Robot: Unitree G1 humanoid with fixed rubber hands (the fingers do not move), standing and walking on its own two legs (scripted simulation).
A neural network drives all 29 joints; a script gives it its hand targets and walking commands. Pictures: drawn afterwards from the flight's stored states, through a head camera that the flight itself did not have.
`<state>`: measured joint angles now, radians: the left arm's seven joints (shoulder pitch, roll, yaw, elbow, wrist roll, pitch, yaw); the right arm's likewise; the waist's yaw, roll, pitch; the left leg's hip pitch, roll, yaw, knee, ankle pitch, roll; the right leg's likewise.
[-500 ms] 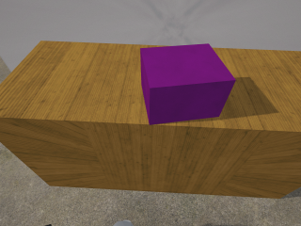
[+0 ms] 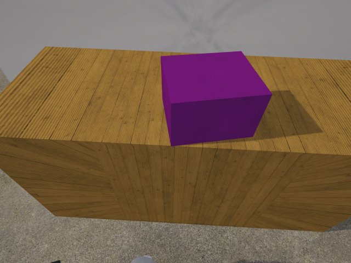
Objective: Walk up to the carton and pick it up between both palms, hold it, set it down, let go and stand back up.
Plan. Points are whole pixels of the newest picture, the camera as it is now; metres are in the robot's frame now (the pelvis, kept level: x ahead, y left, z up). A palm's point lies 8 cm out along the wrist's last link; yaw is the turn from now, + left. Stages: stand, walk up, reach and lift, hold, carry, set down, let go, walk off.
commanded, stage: walk up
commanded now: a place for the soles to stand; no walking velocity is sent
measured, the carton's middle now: (207, 97) +0.58 -0.07 +0.05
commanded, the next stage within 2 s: none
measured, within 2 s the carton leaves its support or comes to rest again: neither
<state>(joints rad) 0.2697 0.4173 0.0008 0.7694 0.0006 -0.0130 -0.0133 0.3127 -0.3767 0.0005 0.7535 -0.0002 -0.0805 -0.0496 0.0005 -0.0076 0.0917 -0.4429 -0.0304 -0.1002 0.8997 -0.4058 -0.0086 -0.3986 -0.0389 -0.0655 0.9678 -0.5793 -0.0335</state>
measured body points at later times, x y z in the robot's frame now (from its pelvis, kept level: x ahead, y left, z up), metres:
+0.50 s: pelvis +0.00 -0.01 +0.00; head +0.02 -0.01 +0.45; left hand +0.10 +0.30 -0.11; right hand +0.09 -0.32 -0.10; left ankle +0.06 +0.14 -0.69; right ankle +0.01 -0.12 -0.69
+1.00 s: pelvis +0.01 -0.02 +0.00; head +0.03 -0.02 +0.45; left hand +0.11 +0.29 -0.11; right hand +0.10 -0.33 -0.10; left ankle +0.06 +0.13 -0.69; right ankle +0.02 -0.13 -0.69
